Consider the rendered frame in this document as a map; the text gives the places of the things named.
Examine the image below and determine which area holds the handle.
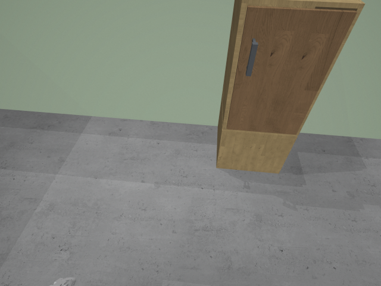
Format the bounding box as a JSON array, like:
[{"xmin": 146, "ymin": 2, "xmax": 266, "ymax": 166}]
[{"xmin": 246, "ymin": 38, "xmax": 258, "ymax": 76}]

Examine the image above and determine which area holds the cupboard door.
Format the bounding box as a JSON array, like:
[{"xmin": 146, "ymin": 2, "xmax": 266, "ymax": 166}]
[{"xmin": 227, "ymin": 5, "xmax": 357, "ymax": 135}]

